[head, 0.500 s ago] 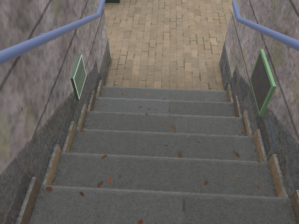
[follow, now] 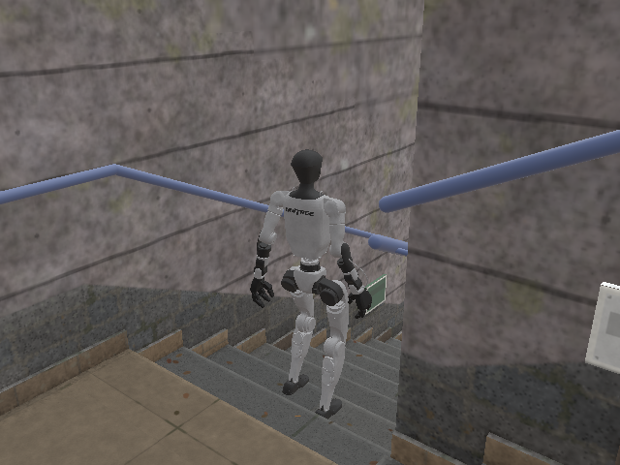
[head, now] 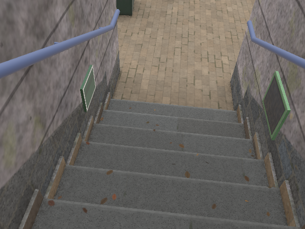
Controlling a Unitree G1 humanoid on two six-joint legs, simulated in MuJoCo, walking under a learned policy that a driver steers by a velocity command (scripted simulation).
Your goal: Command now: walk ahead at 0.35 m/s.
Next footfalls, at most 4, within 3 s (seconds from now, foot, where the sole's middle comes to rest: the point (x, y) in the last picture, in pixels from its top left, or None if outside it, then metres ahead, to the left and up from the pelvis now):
0.04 left None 0.02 0.11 -0.77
0.48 right None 0.33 -0.06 -0.92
1.04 left None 0.63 0.19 -1.08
1.64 right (159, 191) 0.97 -0.02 -1.23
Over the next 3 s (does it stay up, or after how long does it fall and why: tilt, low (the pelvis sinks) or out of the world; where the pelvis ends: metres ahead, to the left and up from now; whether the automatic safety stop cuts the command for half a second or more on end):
stays up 1.51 0.03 -0.78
